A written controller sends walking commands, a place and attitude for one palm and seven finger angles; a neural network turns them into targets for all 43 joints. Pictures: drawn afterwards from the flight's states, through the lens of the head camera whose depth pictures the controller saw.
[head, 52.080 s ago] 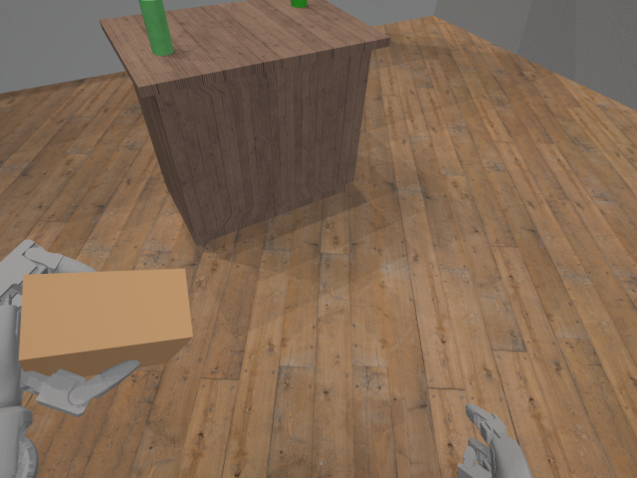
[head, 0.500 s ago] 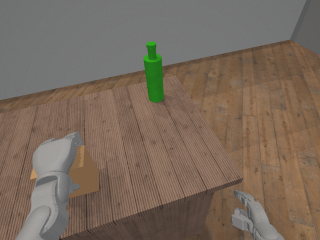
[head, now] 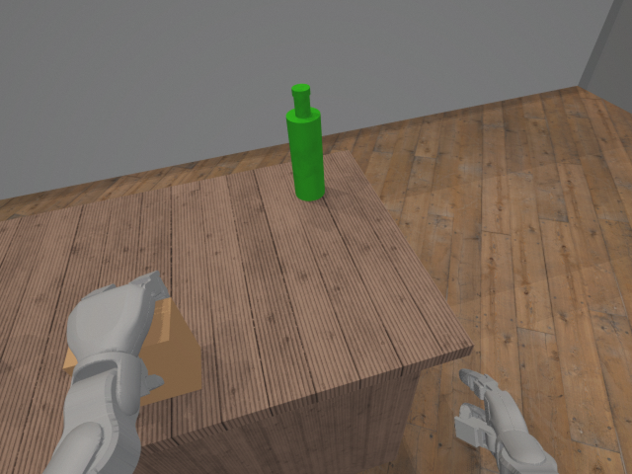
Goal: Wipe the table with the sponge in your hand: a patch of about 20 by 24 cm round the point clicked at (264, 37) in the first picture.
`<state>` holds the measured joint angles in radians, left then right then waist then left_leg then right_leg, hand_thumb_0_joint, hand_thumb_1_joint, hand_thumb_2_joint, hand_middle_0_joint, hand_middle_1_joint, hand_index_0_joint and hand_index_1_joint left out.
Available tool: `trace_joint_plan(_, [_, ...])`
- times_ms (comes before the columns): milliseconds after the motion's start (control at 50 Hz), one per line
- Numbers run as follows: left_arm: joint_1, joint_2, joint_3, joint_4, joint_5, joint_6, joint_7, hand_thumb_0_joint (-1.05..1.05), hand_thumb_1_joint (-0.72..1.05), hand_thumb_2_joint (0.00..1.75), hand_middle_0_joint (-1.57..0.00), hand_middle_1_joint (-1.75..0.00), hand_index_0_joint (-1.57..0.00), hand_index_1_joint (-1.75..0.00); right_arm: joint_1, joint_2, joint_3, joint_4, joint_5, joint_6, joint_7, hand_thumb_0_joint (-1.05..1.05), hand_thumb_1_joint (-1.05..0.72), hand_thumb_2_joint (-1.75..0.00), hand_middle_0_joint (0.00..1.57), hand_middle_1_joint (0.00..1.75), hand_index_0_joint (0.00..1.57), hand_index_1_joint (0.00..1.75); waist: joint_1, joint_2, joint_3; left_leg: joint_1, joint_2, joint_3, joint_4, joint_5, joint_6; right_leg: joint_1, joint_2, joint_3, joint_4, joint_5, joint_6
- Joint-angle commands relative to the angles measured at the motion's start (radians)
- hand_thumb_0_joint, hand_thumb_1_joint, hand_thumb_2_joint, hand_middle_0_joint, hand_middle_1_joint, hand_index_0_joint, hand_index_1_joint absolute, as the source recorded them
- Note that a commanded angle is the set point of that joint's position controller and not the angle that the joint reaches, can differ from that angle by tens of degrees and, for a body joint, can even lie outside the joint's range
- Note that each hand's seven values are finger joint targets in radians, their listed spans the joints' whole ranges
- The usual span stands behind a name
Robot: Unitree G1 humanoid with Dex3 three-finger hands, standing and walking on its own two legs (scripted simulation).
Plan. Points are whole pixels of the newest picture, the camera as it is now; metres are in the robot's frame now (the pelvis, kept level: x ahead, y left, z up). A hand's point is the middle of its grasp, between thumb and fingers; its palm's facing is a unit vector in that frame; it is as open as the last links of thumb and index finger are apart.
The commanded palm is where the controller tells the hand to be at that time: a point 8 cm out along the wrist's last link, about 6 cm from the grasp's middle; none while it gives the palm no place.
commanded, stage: lift the sponge slowly off the table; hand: left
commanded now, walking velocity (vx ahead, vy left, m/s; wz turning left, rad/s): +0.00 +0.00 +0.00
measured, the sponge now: (148, 364) +0.23 +0.27 +0.02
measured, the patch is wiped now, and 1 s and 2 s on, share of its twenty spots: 0.95 0.95 0.95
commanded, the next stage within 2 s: bring the sponge back beside the body in 1.86 s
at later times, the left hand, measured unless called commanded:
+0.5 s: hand (145, 342) +0.23 +0.25 +0.08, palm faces +0.04 -0.14 -0.99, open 10.7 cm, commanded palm +0.19 +0.25 +0.16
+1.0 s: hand (123, 329) +0.22 +0.26 +0.12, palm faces +0.09 -0.12 -0.99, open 10.7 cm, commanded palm +0.19 +0.26 +0.19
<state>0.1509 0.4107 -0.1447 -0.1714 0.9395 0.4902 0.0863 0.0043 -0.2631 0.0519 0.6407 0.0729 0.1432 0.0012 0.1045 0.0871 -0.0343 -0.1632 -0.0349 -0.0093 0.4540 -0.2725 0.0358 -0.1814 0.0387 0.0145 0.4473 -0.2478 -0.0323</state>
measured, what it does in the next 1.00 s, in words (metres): stands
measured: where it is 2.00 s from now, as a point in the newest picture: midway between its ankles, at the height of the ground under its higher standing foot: outside the picture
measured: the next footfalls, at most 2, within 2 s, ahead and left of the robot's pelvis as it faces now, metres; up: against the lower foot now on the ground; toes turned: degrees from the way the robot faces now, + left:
none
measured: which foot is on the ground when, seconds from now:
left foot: down 0.00-1.00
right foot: down 0.00-1.00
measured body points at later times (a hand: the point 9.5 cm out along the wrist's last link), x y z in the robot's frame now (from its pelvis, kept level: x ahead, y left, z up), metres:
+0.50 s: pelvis -0.01 -0.02 +0.00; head -0.02 -0.06 +0.45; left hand +0.22 +0.25 +0.14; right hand +0.25 -0.21 -0.08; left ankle -0.02 +0.10 -0.74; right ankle -0.01 -0.10 -0.74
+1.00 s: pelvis -0.02 -0.02 +0.00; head -0.04 -0.06 +0.45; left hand +0.21 +0.26 +0.17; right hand +0.25 -0.21 -0.07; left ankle -0.02 +0.10 -0.74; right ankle -0.01 -0.10 -0.74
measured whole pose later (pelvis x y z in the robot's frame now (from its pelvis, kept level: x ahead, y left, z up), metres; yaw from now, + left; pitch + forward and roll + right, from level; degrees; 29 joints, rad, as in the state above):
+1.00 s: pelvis -0.02 -0.02 +0.00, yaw +1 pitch -4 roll +0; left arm 0.08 0.51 -0.09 -0.24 0.87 0.44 -0.05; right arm -0.01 -0.28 0.06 0.65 0.06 0.10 -0.05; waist 0.12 0.10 0.01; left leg -0.10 -0.02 -0.03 0.40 -0.23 0.01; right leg -0.11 0.06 0.00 0.39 -0.20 -0.06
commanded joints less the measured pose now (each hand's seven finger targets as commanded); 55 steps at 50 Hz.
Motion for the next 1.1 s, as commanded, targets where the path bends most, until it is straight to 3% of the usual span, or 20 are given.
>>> trace_joint_plan(0, [-0.156,0.141,0.075,-0.172,0.003,-0.007,-0.020,0.00,0.10,1.30,-1.20,-1.60,-1.20,-1.60,-0.237,-0.100,-0.042,-0.187,-0.003,-0.059,-0.011,0.00,-0.90,-0.90,0.20,0.30,0.20,0.30,0.011,-0.035,-0.147,0.023,0.015,-0.073,-0.066,0.254,0.017,0.090,0.006,0.066,-0.054,0.193,-0.055])
trace_joint_plan(20, [-0.155,0.117,0.051,-0.190,-0.002,-0.011,-0.025,0.00,0.10,1.30,-1.20,-1.60,-1.20,-1.60,-0.228,-0.094,-0.043,-0.195,-0.004,-0.062,-0.013,0.00,-0.90,-0.90,0.20,0.30,0.20,0.30,0.008,-0.032,-0.168,0.030,0.011,-0.063,-0.057,0.262,0.024,0.104,0.000,0.049,-0.051,0.207,-0.050])
trace_joint_plan(160, [-0.159,0.173,0.113,-0.172,-0.006,-0.041,-0.030,0.00,0.10,1.30,-1.20,-1.60,-1.20,-1.60,-0.224,-0.095,-0.039,-0.180,-0.010,-0.068,-0.021,0.00,-0.90,-0.90,0.20,0.30,0.20,0.30,0.010,-0.081,-0.136,0.028,0.006,-0.062,-0.058,0.264,0.021,0.108,-0.003,0.068,-0.072,0.231,-0.048])
trace_joint_plan(200, [-0.181,0.216,0.147,-0.220,-0.001,-0.049,-0.023,0.00,0.10,1.30,-1.20,-1.60,-1.20,-1.60,-0.238,-0.099,-0.042,-0.179,-0.013,-0.073,-0.023,0.00,-0.90,-0.90,0.20,0.30,0.20,0.30,0.015,-0.038,-0.142,0.046,0.006,-0.067,-0.061,0.266,0.020,0.110,0.000,0.093,-0.078,0.227,-0.055])
trace_joint_plan(260, [-0.165,0.185,0.124,-0.223,-0.007,-0.056,-0.023,0.00,0.10,1.30,-1.20,-1.60,-1.20,-1.60,-0.226,-0.093,-0.043,-0.178,-0.013,-0.077,-0.023,0.00,-0.90,-0.90,0.20,0.30,0.20,0.30,0.013,-0.056,-0.141,0.053,0.004,-0.061,-0.057,0.284,0.022,0.114,-0.004,0.074,-0.081,0.253,-0.050])
trace_joint_plan(300, [-0.224,0.232,0.154,-0.247,0.007,-0.052,-0.019,0.00,0.10,1.30,-1.20,-1.60,-1.20,-1.60,-0.239,-0.098,-0.042,-0.174,-0.014,-0.076,-0.026,0.00,-0.90,-0.90,0.20,0.30,0.20,0.30,0.014,-0.020,-0.136,0.062,0.007,-0.071,-0.072,0.264,0.020,0.107,0.002,0.096,-0.094,0.204,-0.057])
trace_joint_plan(320, [-0.263,0.196,0.116,-0.256,0.012,-0.053,-0.020,0.00,0.10,1.30,-1.20,-1.60,-1.20,-1.60,-0.236,-0.092,-0.041,-0.177,-0.014,-0.078,-0.029,0.00,-0.90,-0.90,0.20,0.30,0.20,0.30,0.007,-0.025,-0.143,0.061,0.005,-0.063,-0.068,0.266,0.023,0.111,0.000,0.075,-0.090,0.205,-0.054])
trace_joint_plan(400, [-0.308,0.266,0.172,-0.245,0.017,-0.053,-0.015,0.00,0.10,1.30,-1.20,-1.60,-1.20,-1.60,-0.252,-0.098,-0.039,-0.166,-0.014,-0.084,-0.040,0.00,-0.90,-0.90,0.20,0.30,0.20,0.30,0.016,-0.014,-0.143,0.078,0.002,-0.068,-0.081,0.249,0.022,0.113,0.001,0.103,-0.113,0.172,-0.058])
trace_joint_plan(420, [-0.329,0.247,0.152,-0.251,0.019,-0.058,-0.015,0.00,0.10,1.30,-1.20,-1.60,-1.20,-1.60,-0.242,-0.092,-0.039,-0.167,-0.014,-0.087,-0.042,0.00,-0.90,-0.90,0.20,0.30,0.20,0.30,0.011,-0.009,-0.175,0.079,0.000,-0.061,-0.077,0.263,0.024,0.136,-0.003,0.080,-0.102,0.194,-0.056])
trace_joint_plan(500, [-0.287,0.278,0.195,-0.267,0.010,-0.066,-0.015,0.00,0.10,1.30,-1.20,-1.60,-1.20,-1.60,-0.256,-0.093,-0.041,-0.165,-0.016,-0.092,-0.043,0.00,-0.90,-0.90,0.20,0.30,0.20,0.30,0.024,-0.013,-0.198,0.097,-0.004,-0.066,-0.075,0.294,0.021,0.161,-0.003,0.112,-0.104,0.246,-0.060])
trace_joint_plan(560, [-0.260,0.250,0.172,-0.236,-0.003,-0.049,-0.030,0.00,0.10,1.30,-1.20,-1.60,-1.20,-1.60,-0.253,-0.095,-0.038,-0.160,-0.014,-0.084,-0.039,0.00,-0.90,-0.90,0.20,0.30,0.20,0.30,0.018,-0.024,-0.171,0.081,-0.003,-0.059,-0.073,0.307,0.019,0.154,-0.009,0.091,-0.102,0.276,-0.053])
trace_joint_plan(600, [-0.235,0.295,0.220,-0.259,-0.012,-0.036,-0.036,0.00,0.10,1.30,-1.20,-1.60,-1.20,-1.60,-0.272,-0.100,-0.041,-0.167,-0.011,-0.083,-0.034,0.00,-0.90,-0.90,0.20,0.30,0.20,0.30,0.026,-0.022,-0.167,0.075,-0.004,-0.067,-0.077,0.298,0.018,0.157,-0.007,0.120,-0.102,0.265,-0.058])
trace_joint_plan(620, [-0.218,0.248,0.177,-0.243,-0.018,-0.025,-0.046,0.00,0.10,1.30,-1.20,-1.60,-1.20,-1.60,-0.268,-0.094,-0.036,-0.172,-0.011,-0.081,-0.033,0.00,-0.90,-0.90,0.20,0.30,0.20,0.30,0.025,-0.037,-0.160,0.065,-0.003,-0.057,-0.074,0.303,0.021,0.159,-0.014,0.089,-0.095,0.275,-0.051])
trace_joint_plan(740, [-0.306,0.323,0.217,-0.236,-0.013,-0.017,-0.079,0.00,0.10,1.30,-1.20,-1.60,-1.20,-1.60,-0.269,-0.102,-0.031,-0.168,-0.008,-0.076,-0.045,0.00,-0.90,-0.90,0.20,0.30,0.20,0.30,0.013,-0.065,-0.150,0.063,-0.004,-0.059,-0.070,0.274,0.024,0.136,-0.018,0.103,-0.108,0.233,-0.044])
trace_joint_plan(800, [-0.310,0.323,0.216,-0.315,-0.025,-0.042,-0.087,0.00,0.10,1.30,-1.20,-1.60,-1.20,-1.60,-0.282,-0.098,-0.030,-0.184,-0.009,-0.086,-0.047,0.00,-0.90,-0.90,0.20,0.30,0.20,0.30,0.017,-0.003,-0.179,0.090,-0.006,-0.066,-0.073,0.276,0.025,0.147,-0.014,0.115,-0.108,0.234,-0.051])
trace_joint_plan(900, [-0.350,0.346,0.233,-0.310,-0.021,-0.064,-0.087,0.00,0.10,1.30,-1.20,-1.60,-1.20,-1.60,-0.269,-0.099,-0.028,-0.178,-0.008,-0.095,-0.053,0.00,-0.90,-0.90,0.20,0.30,0.20,0.30,0.014,0.015,-0.155,0.091,-0.001,-0.076,-0.088,0.257,0.020,0.126,-0.009,0.111,-0.125,0.177,-0.056])
trace_joint_plan(920, [-0.362,0.315,0.205,-0.292,-0.022,-0.063,-0.088,0.00,0.10,1.30,-1.20,-1.60,-1.20,-1.60,-0.256,-0.093,-0.028,-0.178,-0.010,-0.097,-0.056,0.00,-0.90,-0.90,0.20,0.30,0.20,0.30,0.013,0.004,-0.158,0.088,-0.001,-0.065,-0.086,0.256,0.024,0.131,-0.012,0.082,-0.122,0.173,-0.052])
trace_joint_plan(1000, [-0.394,0.353,0.237,-0.281,-0.021,-0.048,-0.087,0.00,0.10,1.30,-1.20,-1.60,-1.20,-1.60,-0.279,-0.100,-0.028,-0.175,-0.003,-0.098,-0.053,0.00,-0.90,-0.90,0.20,0.30,0.20,0.30,0.017,0.021,-0.141,0.077,0.000,-0.076,-0.103,0.238,0.016,0.120,-0.008,0.110,-0.130,0.142,-0.059])
trace_joint_plan(1020, [-0.397,0.314,0.200,-0.267,-0.026,-0.041,-0.093,0.00,0.10,1.30,-1.20,-1.60,-1.20,-1.60,-0.272,-0.095,-0.025,-0.178,-0.005,-0.100,-0.053,0.00,-0.90,-0.90,0.20,0.30,0.20,0.30,0.019,0.007,-0.158,0.076,-0.002,-0.068,-0.101,0.245,0.020,0.135,-0.014,0.082,-0.125,0.151,-0.055])
trace_joint_plan(1080, [-0.400,0.322,0.199,-0.251,-0.030,-0.027,-0.103,0.00,0.10,1.30,-1.20,-1.60,-1.20,-1.60,-0.277,-0.099,-0.025,-0.171,-0.003,-0.092,-0.049,0.00,-0.90,-0.90,0.20,0.30,0.20,0.30,0.014,-0.004,-0.155,0.066,0.002,-0.072,-0.109,0.241,0.014,0.135,-0.018,0.085,-0.125,0.151,-0.050])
